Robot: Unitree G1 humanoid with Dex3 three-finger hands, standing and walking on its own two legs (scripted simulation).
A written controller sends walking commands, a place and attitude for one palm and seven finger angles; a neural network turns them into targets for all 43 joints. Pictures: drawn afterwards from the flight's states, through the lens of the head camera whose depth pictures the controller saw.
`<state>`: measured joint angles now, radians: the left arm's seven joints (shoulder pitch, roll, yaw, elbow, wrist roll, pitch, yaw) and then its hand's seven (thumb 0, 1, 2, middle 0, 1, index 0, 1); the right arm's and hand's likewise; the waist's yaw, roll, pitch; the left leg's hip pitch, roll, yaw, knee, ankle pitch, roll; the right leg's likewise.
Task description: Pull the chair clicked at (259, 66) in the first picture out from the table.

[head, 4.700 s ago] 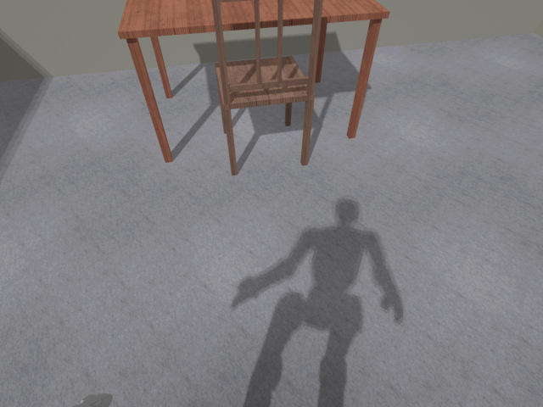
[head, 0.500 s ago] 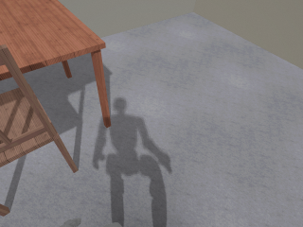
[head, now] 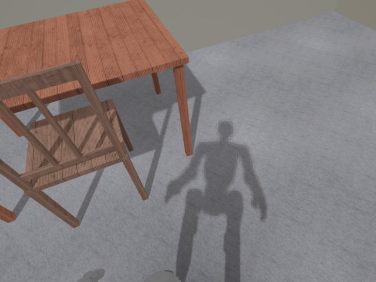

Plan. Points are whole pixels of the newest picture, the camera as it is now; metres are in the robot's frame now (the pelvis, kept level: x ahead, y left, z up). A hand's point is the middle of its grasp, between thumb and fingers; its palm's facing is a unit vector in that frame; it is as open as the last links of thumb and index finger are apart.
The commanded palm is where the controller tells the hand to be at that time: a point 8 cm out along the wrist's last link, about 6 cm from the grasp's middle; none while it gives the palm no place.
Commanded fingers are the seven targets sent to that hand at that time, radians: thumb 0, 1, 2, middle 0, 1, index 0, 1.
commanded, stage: turn to face it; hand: left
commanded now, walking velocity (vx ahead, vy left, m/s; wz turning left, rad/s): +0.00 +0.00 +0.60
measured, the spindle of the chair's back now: (30, 137) +0.56 +0.57 -0.08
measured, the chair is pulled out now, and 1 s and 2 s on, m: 0.00 0.00 0.00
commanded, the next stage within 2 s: take the last steps up to it in 0.64 s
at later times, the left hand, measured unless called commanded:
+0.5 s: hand out of the picture -0.07 +0.23 -0.18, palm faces +0.32 -0.90 -0.29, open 7.4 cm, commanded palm none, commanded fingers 0.00 0.90 0.90 -0.20 -0.30 -0.20 -0.30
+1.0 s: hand out of the picture -0.05 +0.17 -0.14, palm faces +0.44 -0.86 -0.25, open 7.4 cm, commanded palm none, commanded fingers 0.00 0.90 0.90 -0.20 -0.30 -0.20 -0.30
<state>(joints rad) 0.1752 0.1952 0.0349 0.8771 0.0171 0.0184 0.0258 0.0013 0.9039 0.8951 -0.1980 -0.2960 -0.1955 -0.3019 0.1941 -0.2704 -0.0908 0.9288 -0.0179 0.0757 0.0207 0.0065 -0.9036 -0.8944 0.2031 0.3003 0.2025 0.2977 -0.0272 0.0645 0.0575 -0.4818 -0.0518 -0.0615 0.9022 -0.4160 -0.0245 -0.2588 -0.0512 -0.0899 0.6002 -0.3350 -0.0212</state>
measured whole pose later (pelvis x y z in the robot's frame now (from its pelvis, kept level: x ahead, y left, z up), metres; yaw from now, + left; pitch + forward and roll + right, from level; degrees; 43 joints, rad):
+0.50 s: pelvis -0.02 +0.01 +0.00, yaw +16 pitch -1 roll +1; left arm 0.26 0.28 0.07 0.98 0.02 0.08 0.02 0.00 0.90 0.89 -0.20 -0.30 -0.20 -0.30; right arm 0.09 -0.22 -0.03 0.90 -0.02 0.03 0.01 0.00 -0.91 -0.89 0.20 0.30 0.20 0.30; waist 0.04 -0.05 0.10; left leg -0.25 0.01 0.08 0.58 -0.32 0.03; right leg -0.41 -0.13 -0.12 1.01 -0.52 0.06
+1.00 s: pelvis -0.01 -0.02 +0.02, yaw +25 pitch -1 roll +2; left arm 0.29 0.15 0.02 0.99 0.03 -0.03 0.02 0.00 0.91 0.89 -0.20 -0.30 -0.20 -0.30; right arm 0.26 -0.24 -0.07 1.03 -0.03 0.06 0.04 0.01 -0.91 -0.89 0.20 0.30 0.20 0.30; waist 0.00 0.04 0.02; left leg -0.47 0.04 0.01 1.06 -0.28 -0.02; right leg -0.15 -0.07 -0.14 0.41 -0.24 -0.02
